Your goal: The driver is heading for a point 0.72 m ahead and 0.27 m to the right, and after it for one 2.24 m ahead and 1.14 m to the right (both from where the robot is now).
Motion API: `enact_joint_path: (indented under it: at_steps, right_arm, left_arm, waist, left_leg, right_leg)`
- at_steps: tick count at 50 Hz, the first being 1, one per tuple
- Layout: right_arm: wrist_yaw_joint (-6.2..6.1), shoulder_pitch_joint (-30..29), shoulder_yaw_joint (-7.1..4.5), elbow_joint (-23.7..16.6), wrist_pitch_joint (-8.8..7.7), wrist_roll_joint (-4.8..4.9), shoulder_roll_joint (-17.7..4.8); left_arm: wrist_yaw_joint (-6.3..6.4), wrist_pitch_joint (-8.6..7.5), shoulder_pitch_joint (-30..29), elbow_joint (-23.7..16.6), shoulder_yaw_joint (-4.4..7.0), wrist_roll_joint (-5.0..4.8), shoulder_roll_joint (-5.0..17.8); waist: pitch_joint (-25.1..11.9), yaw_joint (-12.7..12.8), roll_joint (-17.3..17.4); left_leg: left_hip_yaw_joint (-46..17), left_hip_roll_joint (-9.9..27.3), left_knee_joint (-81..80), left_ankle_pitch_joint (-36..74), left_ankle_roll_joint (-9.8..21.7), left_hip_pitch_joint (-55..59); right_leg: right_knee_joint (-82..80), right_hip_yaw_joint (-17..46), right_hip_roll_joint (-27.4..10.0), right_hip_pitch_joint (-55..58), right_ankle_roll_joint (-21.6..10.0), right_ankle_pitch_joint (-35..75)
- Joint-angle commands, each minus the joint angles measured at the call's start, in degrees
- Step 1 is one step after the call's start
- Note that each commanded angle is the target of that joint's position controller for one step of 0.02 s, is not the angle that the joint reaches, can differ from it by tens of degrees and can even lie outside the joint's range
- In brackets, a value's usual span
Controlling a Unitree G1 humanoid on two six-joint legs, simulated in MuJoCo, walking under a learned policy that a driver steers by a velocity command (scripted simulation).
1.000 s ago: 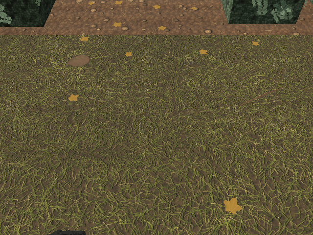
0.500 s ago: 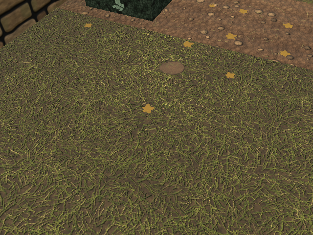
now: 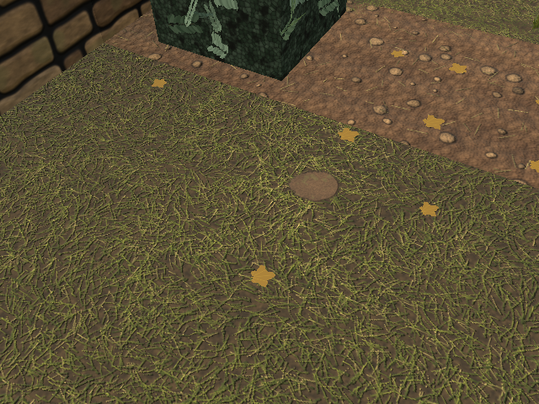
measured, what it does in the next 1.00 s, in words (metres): goes down, turning right: right foot 0.17 m lower, then left foot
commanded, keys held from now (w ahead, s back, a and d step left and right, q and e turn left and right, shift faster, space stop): w+e+shift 0.52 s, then e+shift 0.32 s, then shift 0.16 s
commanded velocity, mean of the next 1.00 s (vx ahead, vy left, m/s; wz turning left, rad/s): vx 0.72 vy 0.00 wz -0.83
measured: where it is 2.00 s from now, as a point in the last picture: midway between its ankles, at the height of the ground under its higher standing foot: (372, 301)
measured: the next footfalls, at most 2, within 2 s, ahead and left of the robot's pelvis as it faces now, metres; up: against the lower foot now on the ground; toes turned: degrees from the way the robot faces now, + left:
right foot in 0.26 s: +0.38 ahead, -0.13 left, -0.17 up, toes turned -20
left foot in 0.58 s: +0.83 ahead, -0.07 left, -0.17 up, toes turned -33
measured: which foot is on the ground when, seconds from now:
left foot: down 0.00-0.26, up 0.28-0.56, down 0.58-0.98, up 1.00-1.00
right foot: up 0.00-0.24, down 0.26-0.56, up 0.58-0.96, down 0.98-1.00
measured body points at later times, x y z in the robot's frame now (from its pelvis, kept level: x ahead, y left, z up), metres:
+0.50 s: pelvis +0.47 -0.10 -0.19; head +0.52 -0.09 +0.26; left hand +0.53 +0.17 -0.34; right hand +0.58 -0.38 -0.26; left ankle +0.71 +0.00 -0.86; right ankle +0.34 -0.11 -0.91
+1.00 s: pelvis +0.78 -0.22 -0.19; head +0.80 -0.27 +0.25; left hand +1.14 -0.22 -0.25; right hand +0.63 -0.50 -0.31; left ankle +0.80 -0.04 -0.88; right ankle +0.81 -0.36 -0.91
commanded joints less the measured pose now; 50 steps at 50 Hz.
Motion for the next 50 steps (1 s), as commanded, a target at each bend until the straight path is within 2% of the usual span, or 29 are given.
enact_joint_path:
  at_steps: [1,4,7,9,11,12,13,14,15,16,17,18,19,21,23,25,27,28,29,30,31,32,33,34,38,45,48,49,50]
  right_arm:
    - [-0.14,-6.21,-0.21,-3.32,-3.85,0.72,-1.54]
    - [-1.09,-4.71,0.26,-2.50,-4.96,0.88,-1.68]
    - [-2.48,4.89,0.74,0.51,-3.66,-1.61,-3.36]
    - [-3.39,9.08,1.09,2.02,-2.15,-1.54,-4.56]
    - [-4.41,8.57,1.27,2.06,-0.44,-0.93,-5.57]
    - [-4.49,6.85,1.16,1.53,0.21,-1.34,-5.27]
    - [-3.29,1.17,0.31,0.45,0.97,0.93,-6.71]
    - [-2.16,-3.18,0.78,-2.30,1.14,-0.38,-2.25]
    - [-2.64,-3.14,1.98,-8.71,-0.14,1.35,-0.70]
    - [-2.09,-8.46,2.55,-11.27,-0.45,-0.14,-2.64]
    - [-1.63,-9.48,2.76,-11.33,-0.53,-1.94,-3.12]
    - [-0.74,-8.99,2.97,-12.39,-0.90,-2.48,-3.75]
    - [-0.71,-12.34,2.15,-12.13,-0.45,-4.04,-5.91]
    - [0.51,-21.29,2.80,-17.84,1.02,-1.92,-4.85]
    - [1.60,-13.71,3.16,-14.56,1.40,-1.50,-1.84]
    - [1.51,-8.92,2.17,-11.80,1.93,0.07,-3.67]
    - [0.29,-5.01,1.04,-10.31,1.21,0.17,-5.73]
    - [-0.40,3.02,0.12,-8.35,0.63,-0.45,-7.14]
    - [-0.96,13.64,-0.99,-6.54,-0.16,-1.57,-10.13]
    - [-0.88,14.99,-1.02,-7.40,-0.40,-3.00,-13.59]
    - [-0.46,7.00,-1.87,-9.11,0.42,-2.06,-15.27]
    - [-0.48,-0.70,-0.89,-11.13,0.86,-1.95,-8.61]
    - [-0.69,-6.51,-0.44,-12.79,0.95,0.80,-4.12]
    - [-0.76,-9.58,-0.14,-12.45,1.05,0.89,-3.19]
    - [-1.61,-15.24,-1.65,-11.03,0.37,1.01,-4.92]
    - [-1.61,-16.03,-4.09,-12.34,1.76,3.96,-10.62]
    - [-1.07,-16.07,-4.38,-12.57,2.18,5.00,-10.44]
    - [-0.84,-13.23,-3.57,-12.28,2.12,3.09,-7.96]
    - [-0.24,-6.56,-1.67,-13.24,2.15,-0.53,-2.20]
  left_arm:
    - [-1.64,-0.69,-0.89,-4.30,0.78,-1.19,0.70]
    - [-4.49,-0.80,-1.50,-3.84,1.02,-1.04,1.06]
    - [-4.16,-0.47,-9.87,-6.21,1.25,0.75,2.79]
    - [-3.35,-0.80,-14.00,-7.01,0.56,2.51,2.01]
    - [-2.15,-0.34,-2.01,-2.46,0.91,3.31,3.37]
    - [-1.65,-0.22,12.77,2.82,2.61,1.58,5.70]
    - [-0.96,-0.63,22.27,5.44,4.35,2.58,9.62]
    - [-0.32,-0.09,23.94,6.80,6.31,1.53,16.41]
    - [0.05,-0.44,26.09,7.22,6.32,0.64,19.83]
    - [0.63,-0.42,26.19,6.18,5.65,-0.36,16.17]
    - [1.46,0.32,22.60,5.64,5.23,-0.77,14.34]
    - [2.56,0.43,17.41,4.70,5.94,0.55,17.22]
    - [2.96,-1.13,16.27,4.41,4.53,0.67,12.24]
    - [2.71,-3.17,-0.58,-0.72,2.77,-0.84,10.82]
    - [1.88,-4.82,-3.94,-1.36,3.30,-1.44,11.72]
    - [0.61,-5.09,-2.09,-1.08,4.41,-2.23,12.71]
    - [0.46,-3.77,1.51,-0.51,5.06,-2.45,13.54]
    - [0.51,-3.19,1.19,-0.52,5.17,-2.03,13.94]
    - [0.82,-3.44,-1.18,-1.98,4.14,-1.91,9.81]
    - [1.89,-3.39,2.62,-4.59,2.09,-1.40,-0.03]
    - [2.16,-2.80,10.16,-7.84,2.11,-2.76,2.56]
    - [2.79,-0.91,6.24,-5.52,2.15,-1.31,4.49]
    - [2.89,-0.42,0.48,-8.54,2.31,-6.05,3.03]
    - [2.73,0.73,-0.46,-8.64,2.78,-6.19,4.54]
    - [1.84,3.45,-6.43,-13.65,3.09,-4.12,3.71]
    - [-1.54,3.59,-9.96,-15.66,3.78,-2.40,6.07]
    - [-1.35,2.73,-1.23,-12.90,6.05,-2.13,9.87]
    - [-0.19,2.24,1.42,-12.13,7.04,-2.01,13.17]
    - [1.03,1.78,-3.05,-14.69,6.69,-0.46,18.34]
  waist:
    - [5.23,3.97,0.24]
    - [2.06,3.31,1.77]
    - [8.77,-1.79,-1.56]
    - [11.15,-4.29,-0.63]
    - [3.77,0.40,2.95]
    - [-5.42,6.53,3.10]
    - [-5.38,14.14,-2.53]
    - [-1.12,13.93,-15.63]
    - [-11.01,10.13,-16.74]
    - [-18.16,12.16,-0.36]
    - [-14.30,9.43,6.96]
    - [-9.45,5.79,0.87]
    - [-3.76,4.39,7.72]
    - [12.67,-3.78,9.60]
    - [6.86,-6.30,2.83]
    - [1.95,-5.13,-1.02]
    - [-1.71,-5.52,2.73]
    - [-6.03,-10.15,4.17]
    - [-11.27,-15.04,4.62]
    - [-14.20,-9.51,19.09]
    - [-22.41,-1.13,25.39]
    - [-13.03,-1.19,13.63]
    - [-5.51,-2.89,15.59]
    - [-4.47,-1.09,11.53]
    - [1.11,1.52,8.38]
    - [-5.57,1.49,4.79]
    - [-8.81,6.88,2.62]
    - [-9.62,7.90,-4.86]
    - [-15.50,0.33,-19.03]
  left_leg:
    - [0.61,10.60,-7.59,18.02,1.41,-16.75]
    - [3.83,12.52,-2.91,5.02,-1.12,-20.23]
    - [6.19,15.62,6.68,12.29,-1.92,-6.39]
    - [7.55,17.00,15.13,29.90,-2.74,3.34]
    - [7.52,17.81,35.46,49.13,-2.94,6.33]
    - [5.79,18.22,49.94,55.95,-2.37,6.21]
    - [7.26,13.73,78.69,41.37,-3.37,-7.04]
    - [5.44,4.35,102.72,-22.17,-3.62,-38.81]
    - [-3.99,7.58,102.30,-24.37,-5.13,-58.52]
    - [-8.66,9.63,93.69,-18.35,-5.61,-64.89]
    - [-8.80,10.73,87.11,-16.52,-5.72,-65.13]
    - [-11.65,12.23,82.55,-17.53,-5.52,-68.51]
    - [-17.05,15.05,81.25,-17.97,-5.57,-68.54]
    - [-13.10,18.70,40.65,-2.22,-10.68,-41.71]
    - [-10.08,14.59,27.42,20.29,-10.39,-8.77]
    - [-7.66,11.60,22.80,24.51,-9.22,-6.05]
    - [-6.71,7.32,14.94,19.57,-8.69,-3.27]
    - [-4.77,5.52,13.05,17.87,-8.73,3.56]
    - [-8.79,11.33,12.65,16.94,-7.88,13.76]
    - [-30.67,30.90,11.77,38.77,-5.25,19.09]
    - [-54.32,36.33,1.88,29.83,0.48,20.22]
    - [-44.47,33.96,2.14,21.40,1.05,11.01]
    - [-33.44,28.65,0.42,21.57,0.38,5.21]
    - [-26.38,26.80,-0.31,22.87,0.13,-0.65]
    - [-9.07,23.66,-4.97,29.36,0.56,-11.58]
    - [3.01,22.42,2.23,42.65,0.14,-5.18]
    - [4.57,20.29,19.23,46.48,-2.33,-4.79]
    - [4.73,16.41,34.20,24.36,-5.63,-14.80]
    - [1.90,7.90,57.00,-26.24,-9.68,-32.24]
  right_leg:
    - [-14.44,-2.87,0.86,6.28,-1.52,26.28]
    - [-17.46,-3.46,1.65,18.03,-3.35,50.06]
    - [-21.89,-8.62,3.18,5.46,-4.71,43.25]
    - [-29.38,-13.31,5.60,1.49,-4.87,37.04]
    - [-32.29,-15.15,7.12,13.76,-6.17,35.31]
    - [-31.88,-12.76,7.49,28.15,-7.07,35.18]
    - [-37.52,-10.63,6.05,40.94,-12.48,35.63]
    - [-27.29,-4.61,1.53,59.48,-16.01,40.12]
    - [-12.02,8.14,-8.38,78.49,-19.69,67.52]
    - [-18.55,17.71,-10.15,81.82,-23.03,45.26]
    - [-26.78,23.66,-10.63,72.17,-22.81,24.39]
    - [-33.86,35.41,-15.73,62.26,-24.92,-0.87]
    - [-33.92,38.57,-16.80,51.65,-23.41,-2.24]
    - [-49.73,24.56,-7.66,5.43,-17.17,-3.38]
    - [-46.25,13.77,3.33,-9.97,-12.75,2.73]
    - [-40.81,11.70,4.99,1.55,-11.01,11.76]
    - [-26.08,11.85,7.35,14.64,-7.70,24.71]
    - [-11.26,10.59,9.53,16.88,-5.26,31.40]
    - [7.30,8.80,12.69,11.20,-3.14,23.59]
    - [30.94,4.59,17.98,-0.31,-1.51,-28.54]
    - [33.91,3.64,15.36,-6.69,-1.93,-25.70]
    - [33.08,0.23,9.52,-8.94,-1.09,-20.18]
    - [31.74,1.15,6.51,-10.79,0.95,-17.07]
    - [31.34,0.43,3.85,-7.93,1.95,-14.81]
    - [11.81,-1.25,-0.20,-2.76,4.13,-11.85]
    - [-15.66,-8.09,4.70,11.70,1.43,4.86]
    - [-26.63,-10.27,9.84,25.00,-2.90,8.19]
    - [-29.16,-3.75,6.20,35.34,-5.88,28.38]
    - [-22.03,18.48,-10.97,48.12,-17.24,62.39]
Velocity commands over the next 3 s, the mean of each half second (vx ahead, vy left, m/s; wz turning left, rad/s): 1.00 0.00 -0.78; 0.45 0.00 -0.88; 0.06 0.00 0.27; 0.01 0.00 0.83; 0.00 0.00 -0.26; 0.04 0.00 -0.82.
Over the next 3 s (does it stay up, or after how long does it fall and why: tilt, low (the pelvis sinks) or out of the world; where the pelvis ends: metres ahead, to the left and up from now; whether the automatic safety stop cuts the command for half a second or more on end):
stays up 0.90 -0.31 -0.17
